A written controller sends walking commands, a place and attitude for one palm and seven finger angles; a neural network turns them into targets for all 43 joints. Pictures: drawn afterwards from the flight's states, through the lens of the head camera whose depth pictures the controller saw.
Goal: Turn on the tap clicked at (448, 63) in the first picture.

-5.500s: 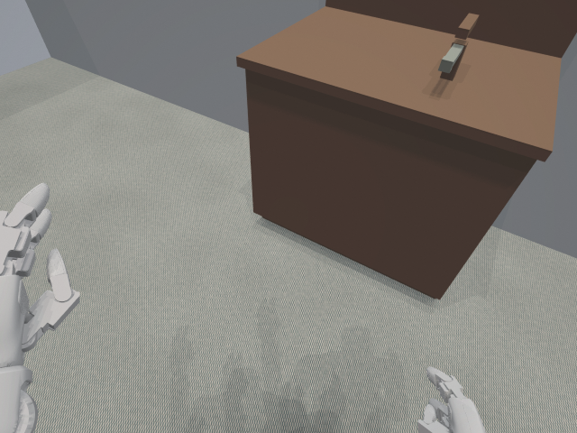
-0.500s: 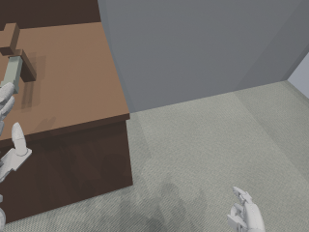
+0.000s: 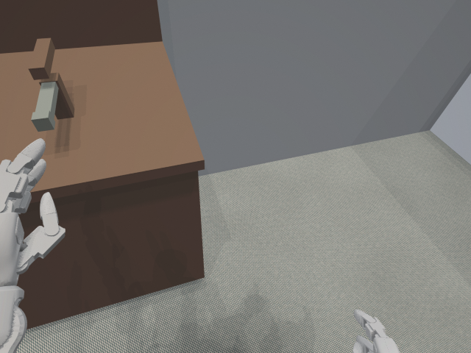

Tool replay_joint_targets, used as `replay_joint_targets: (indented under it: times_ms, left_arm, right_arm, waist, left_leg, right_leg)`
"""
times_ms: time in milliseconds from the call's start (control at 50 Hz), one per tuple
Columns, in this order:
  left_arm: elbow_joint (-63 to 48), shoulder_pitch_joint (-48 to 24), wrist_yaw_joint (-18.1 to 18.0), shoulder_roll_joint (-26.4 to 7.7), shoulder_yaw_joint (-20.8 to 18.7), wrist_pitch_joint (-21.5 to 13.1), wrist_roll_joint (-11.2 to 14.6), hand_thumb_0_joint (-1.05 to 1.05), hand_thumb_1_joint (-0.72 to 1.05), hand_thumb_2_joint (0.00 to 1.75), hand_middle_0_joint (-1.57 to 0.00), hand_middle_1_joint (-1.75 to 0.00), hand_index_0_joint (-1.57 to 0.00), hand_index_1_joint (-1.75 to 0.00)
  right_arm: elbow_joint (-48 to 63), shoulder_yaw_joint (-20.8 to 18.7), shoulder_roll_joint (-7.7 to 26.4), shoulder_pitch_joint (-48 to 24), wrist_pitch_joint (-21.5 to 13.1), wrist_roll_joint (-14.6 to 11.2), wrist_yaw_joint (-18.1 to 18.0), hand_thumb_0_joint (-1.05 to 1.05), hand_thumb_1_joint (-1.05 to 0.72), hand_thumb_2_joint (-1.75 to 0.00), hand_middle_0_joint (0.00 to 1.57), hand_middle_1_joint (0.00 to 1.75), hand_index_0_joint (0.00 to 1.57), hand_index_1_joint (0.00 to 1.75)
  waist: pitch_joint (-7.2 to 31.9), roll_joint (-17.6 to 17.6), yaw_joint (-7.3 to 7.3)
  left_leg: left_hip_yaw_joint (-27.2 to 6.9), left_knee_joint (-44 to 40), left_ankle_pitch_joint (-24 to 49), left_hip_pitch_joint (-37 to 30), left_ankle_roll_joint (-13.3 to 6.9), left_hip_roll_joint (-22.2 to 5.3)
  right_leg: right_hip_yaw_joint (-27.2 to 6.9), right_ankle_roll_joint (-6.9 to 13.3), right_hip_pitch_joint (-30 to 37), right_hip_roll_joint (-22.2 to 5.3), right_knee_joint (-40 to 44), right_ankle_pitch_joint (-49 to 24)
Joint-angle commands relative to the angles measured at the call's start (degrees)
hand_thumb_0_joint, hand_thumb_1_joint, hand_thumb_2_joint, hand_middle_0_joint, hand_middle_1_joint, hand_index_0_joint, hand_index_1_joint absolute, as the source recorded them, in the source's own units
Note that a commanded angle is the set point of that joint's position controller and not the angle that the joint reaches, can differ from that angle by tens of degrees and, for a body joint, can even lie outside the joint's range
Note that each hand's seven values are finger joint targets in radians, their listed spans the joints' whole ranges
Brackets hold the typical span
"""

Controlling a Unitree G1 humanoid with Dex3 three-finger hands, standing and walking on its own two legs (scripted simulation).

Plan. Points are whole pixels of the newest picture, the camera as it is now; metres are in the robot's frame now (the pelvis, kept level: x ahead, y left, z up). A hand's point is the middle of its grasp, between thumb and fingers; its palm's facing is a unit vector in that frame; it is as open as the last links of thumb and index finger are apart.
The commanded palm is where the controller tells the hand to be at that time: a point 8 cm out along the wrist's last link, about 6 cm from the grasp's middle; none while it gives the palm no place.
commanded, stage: come to a stop and stand still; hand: left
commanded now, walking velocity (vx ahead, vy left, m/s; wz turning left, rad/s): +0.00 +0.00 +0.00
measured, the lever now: (43, 121) +0.46 +0.42 +0.12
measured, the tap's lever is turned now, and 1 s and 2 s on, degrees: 0 0 0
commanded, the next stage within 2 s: look again from close up in 1.28 s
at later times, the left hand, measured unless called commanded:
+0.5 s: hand (23, 223) +0.22 +0.29 +0.17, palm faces +0.45 -0.82 -0.35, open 7.4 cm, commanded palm +0.16 +0.32 +0.18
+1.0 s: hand (66, 189) +0.27 +0.26 +0.17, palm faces +0.41 -0.83 -0.39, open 7.4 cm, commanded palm +0.22 +0.30 +0.18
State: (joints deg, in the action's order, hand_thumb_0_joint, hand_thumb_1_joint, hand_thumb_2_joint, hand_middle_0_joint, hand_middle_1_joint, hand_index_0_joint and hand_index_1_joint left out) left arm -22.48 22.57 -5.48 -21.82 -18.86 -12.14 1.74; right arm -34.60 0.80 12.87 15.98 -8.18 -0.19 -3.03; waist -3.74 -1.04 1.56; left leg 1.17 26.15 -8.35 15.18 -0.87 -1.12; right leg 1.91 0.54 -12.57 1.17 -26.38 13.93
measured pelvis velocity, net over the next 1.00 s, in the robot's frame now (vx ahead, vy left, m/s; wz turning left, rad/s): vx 0.07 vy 0.01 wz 0.05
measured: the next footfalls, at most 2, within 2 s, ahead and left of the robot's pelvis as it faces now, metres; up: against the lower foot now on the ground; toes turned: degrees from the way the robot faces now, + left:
none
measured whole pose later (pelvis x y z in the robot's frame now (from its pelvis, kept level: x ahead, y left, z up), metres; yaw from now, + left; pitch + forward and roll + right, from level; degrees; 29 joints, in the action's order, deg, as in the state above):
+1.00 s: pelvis +0.07 +0.01 +0.01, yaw +3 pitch +1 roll -1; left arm -24.8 25.3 -6.0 -21.4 -19.1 -11.0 3.4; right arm -32.8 1.2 12.5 11.4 -4.4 -0.4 -2.7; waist -0.2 0.3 1.0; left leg -0.9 23.7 -11.5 12.7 -1.4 1.4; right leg -2.0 0.5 -8.0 2.0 -20.9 13.5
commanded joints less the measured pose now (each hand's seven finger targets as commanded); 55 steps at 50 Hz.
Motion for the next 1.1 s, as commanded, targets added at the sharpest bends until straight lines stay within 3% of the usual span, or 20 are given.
replay_joint_targets:
  times_ms: [0, 40, 100, 180, 300, 340, 380, 440, 480, 520, 600, 680, 740, 820, 960, 1080]
  left_arm:
    - [-12.75, -7.61, -1.09, -8.98, -6.67, -4.62, -0.39, 0.00, 0.90, 0.90, -0.20, -0.30, -0.20, -0.30]
    - [-12.75, -5.59, -0.78, -8.01, -5.68, -4.47, -0.62, 0.00, 0.90, 0.90, -0.20, -0.30, -0.20, -0.30]
    - [-13.40, -4.04, -0.51, -7.96, -5.62, -4.41, -0.48, 0.00, 0.90, 0.90, -0.20, -0.30, -0.20, -0.30]
    - [-12.89, -5.54, -0.52, -8.71, -6.26, -4.21, -0.38, 0.00, 0.90, 0.90, -0.20, -0.30, -0.20, -0.30]
    - [-15.03, -9.08, -0.84, -8.22, -5.65, -4.01, -0.78, 0.00, 0.90, 0.90, -0.20, -0.30, -0.20, -0.30]
    - [-14.86, -7.75, -0.85, -7.45, -5.36, -3.73, -0.88, 0.00, 0.90, 0.90, -0.20, -0.30, -0.20, -0.30]
    - [-15.61, -7.50, -0.79, -7.84, -5.68, -3.57, -0.72, 0.00, 0.90, 0.90, -0.20, -0.30, -0.20, -0.30]
    - [-13.76, -6.14, -1.07, -6.80, -4.79, -3.48, -0.81, 0.00, 0.90, 0.90, -0.20, -0.30, -0.20, -0.30]
    - [-13.58, -7.74, -1.01, -6.91, -4.64, -3.37, -0.95, 0.00, 0.90, 0.90, -0.20, -0.30, -0.20, -0.30]
    - [-12.15, -8.53, -1.25, -6.01, -3.92, -3.24, -0.99, 0.00, 0.90, 0.90, -0.20, -0.30, -0.20, -0.30]
    - [-12.86, -9.49, -1.50, -6.89, -4.39, -3.26, -0.85, 0.00, 0.90, 0.90, -0.20, -0.30, -0.20, -0.30]
    - [-14.58, -6.52, -1.57, -8.80, -6.23, -3.13, -0.09, 0.00, 0.90, 0.90, -0.20, -0.30, -0.20, -0.30]
    - [-14.88, -3.31, -1.43, -8.00, -5.89, -2.97, 0.64, 0.00, 0.90, 0.90, -0.20, -0.30, -0.20, -0.30]
    - [-14.80, -0.38, -1.44, -8.66, -7.10, -2.74, 1.31, 0.00, 0.90, 0.90, -0.20, -0.30, -0.20, -0.30]
    - [-12.91, -0.51, -1.65, -8.29, -6.44, -2.05, 1.81, 0.00, 0.90, 0.90, -0.20, -0.30, -0.20, -0.30]
    - [-14.20, -2.75, -1.79, -9.40, -6.76, -1.80, 1.80, 0.00, 0.90, 0.90, -0.20, -0.30, -0.20, -0.30]
  right_arm:
    - [10.55, -1.97, 5.72, -8.58, -4.63, 0.07, 0.53, 0.00, -0.90, -0.90, 0.20, 0.30, 0.20, 0.30]
    - [10.66, -2.05, 5.66, -8.70, -4.58, 0.14, 1.12, 0.00, -0.90, -0.90, 0.20, 0.30, 0.20, 0.30]
    - [10.30, -2.10, 5.48, -8.02, -4.39, 0.53, 1.50, 0.00, -0.90, -0.90, 0.20, 0.30, 0.20, 0.30]
    - [9.70, -2.03, 5.65, -7.76, -3.90, 0.78, 1.35, 0.00, -0.90, -0.90, 0.20, 0.30, 0.20, 0.30]
    - [10.18, -1.65, 5.28, -9.12, -3.40, 0.79, 0.92, 0.00, -0.90, -0.90, 0.20, 0.30, 0.20, 0.30]
    - [10.39, -1.77, 5.01, -9.00, -3.29, 0.67, 1.21, 0.00, -0.90, -0.90, 0.20, 0.30, 0.20, 0.30]
    - [10.39, -1.66, 4.89, -9.52, -3.35, 0.94, 1.35, 0.00, -0.90, -0.90, 0.20, 0.30, 0.20, 0.30]
    - [9.79, -1.43, 5.01, -8.98, -3.36, 0.91, 1.47, 0.00, -0.90, -0.90, 0.20, 0.30, 0.20, 0.30]
    - [9.30, -1.40, 5.28, -9.46, -3.35, 1.07, 1.28, 0.00, -0.90, -0.90, 0.20, 0.30, 0.20, 0.30]
    - [9.09, -1.48, 5.31, -9.06, -2.97, 0.72, 1.18, 0.00, -0.90, -0.90, 0.20, 0.30, 0.20, 0.30]
    - [9.01, -1.46, 5.27, -9.34, -2.51, 0.74, 0.78, 0.00, -0.90, -0.90, 0.20, 0.30, 0.20, 0.30]
    - [9.71, -1.51, 5.15, -9.73, -2.03, 0.77, 0.68, 0.00, -0.90, -0.90, 0.20, 0.30, 0.20, 0.30]
    - [9.96, -1.78, 5.26, -9.07, -1.31, 0.36, 0.73, 0.00, -0.90, -0.90, 0.20, 0.30, 0.20, 0.30]
    - [10.28, -2.00, 5.46, -8.87, -0.33, 0.09, 0.47, 0.00, -0.90, -0.90, 0.20, 0.30, 0.20, 0.30]
    - [10.60, -2.16, 5.70, -9.18, 0.99, -0.17, -0.12, 0.00, -0.90, -0.90, 0.20, 0.30, 0.20, 0.30]
    - [10.81, -2.11, 5.69, -9.84, 1.43, -0.06, -0.47, 0.00, -0.90, -0.90, 0.20, 0.30, 0.20, 0.30]
  waist:
    - [5.74, 9.01, 0.39]
    - [5.09, 7.63, 0.65]
    - [4.93, 3.31, 0.10]
    - [4.20, 4.35, -0.46]
    - [6.92, 10.21, 0.04]
    - [7.82, 9.15, 0.44]
    - [7.39, 8.57, 0.35]
    - [7.85, 4.10, 0.35]
    - [6.83, 5.97, 0.13]
    - [7.39, 5.01, 0.15]
    - [8.74, 6.09, 0.18]
    - [11.46, 5.39, 0.33]
    - [13.73, 4.71, 0.21]
    - [14.67, 4.84, 0.09]
    - [12.70, 2.02, -0.15]
    - [12.13, 3.18, -0.27]
  left_leg:
    - [-6.07, -12.85, -22.73, 5.67, -1.48, -3.37]
    - [-5.03, -12.22, -23.16, 7.73, -1.08, -2.48]
    - [-3.67, -8.51, -17.35, 3.07, 0.14, -0.25]
    - [-4.17, -9.11, -15.93, -1.62, 0.96, -0.33]
    - [-9.15, -16.76, -25.50, 2.58, -0.57, -4.27]
    - [-8.62, -16.33, -25.18, 3.57, -0.86, -4.47]
    - [-6.78, -14.89, -23.07, 1.37, -0.12, -3.28]
    - [-6.78, -11.34, -15.48, -1.24, 0.21, -2.03]
    - [-6.69, -12.10, -16.07, -2.36, 0.96, -1.81]
    - [-7.57, -12.36, -16.02, -1.60, 0.62, -2.26]
    - [-7.04, -11.18, -10.19, -3.79, 0.88, -1.87]
    - [-4.47, -7.35, 2.92, -7.48, 1.19, -0.61]
    - [-3.94, -5.02, 12.83, -9.07, 1.36, -0.48]
    - [-3.31, -3.37, 19.33, -9.86, 1.69, -0.55]
    - [-2.55, -3.17, 14.29, -9.13, 0.88, -0.19]
    - [-2.12, -3.48, 12.40, -9.78, 0.72, 0.51]
  right_leg:
    - [-2.83, -0.03, 5.55, -0.56, 3.67, 9.85]
    - [-3.43, 0.11, 6.29, -0.46, 4.93, 10.19]
    - [-5.10, 0.45, 1.60, -1.33, 10.78, 12.40]
    - [-4.91, 0.04, -3.02, -0.70, 12.43, 13.61]
    - [-2.29, -0.57, 4.77, 1.81, 2.87, 5.63]
    - [-2.42, -0.31, 6.61, 1.71, 2.44, 4.29]
    - [-2.97, -0.19, 4.26, 1.48, 5.12, 4.94]
    - [-4.93, 0.06, 2.87, 0.17, 8.81, 2.21]
    - [-5.14, -0.06, 0.61, 0.41, 9.34, 3.90]
    - [-4.76, -0.08, 2.06, 0.37, 8.41, 2.28]
    - [-4.25, 0.00, 2.30, -0.01, 8.13, -1.22]
    - [-4.33, 0.15, 3.09, -0.60, 7.97, -9.02]
    - [-3.55, 0.02, 4.81, -1.00, 6.65, -14.46]
    - [-3.08, -0.10, 5.68, -1.18, 5.67, -18.88]
    - [-4.51, -0.21, 4.60, -2.09, 8.12, -19.33]
    - [-4.71, -0.30, 4.03, -2.18, 9.64, -18.49]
